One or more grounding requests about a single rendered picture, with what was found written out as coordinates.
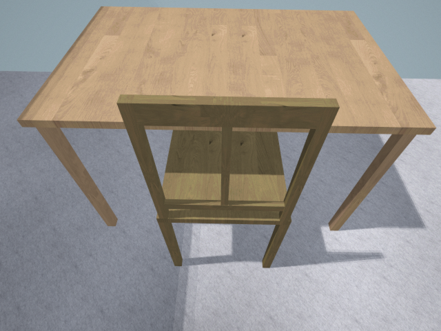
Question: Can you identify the table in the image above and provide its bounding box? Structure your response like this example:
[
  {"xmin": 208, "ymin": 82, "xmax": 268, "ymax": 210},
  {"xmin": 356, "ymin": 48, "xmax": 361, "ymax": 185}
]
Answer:
[{"xmin": 17, "ymin": 6, "xmax": 436, "ymax": 231}]

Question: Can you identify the chair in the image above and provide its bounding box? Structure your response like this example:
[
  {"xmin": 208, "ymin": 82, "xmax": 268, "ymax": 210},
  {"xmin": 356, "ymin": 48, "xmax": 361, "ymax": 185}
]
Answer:
[{"xmin": 117, "ymin": 94, "xmax": 340, "ymax": 268}]

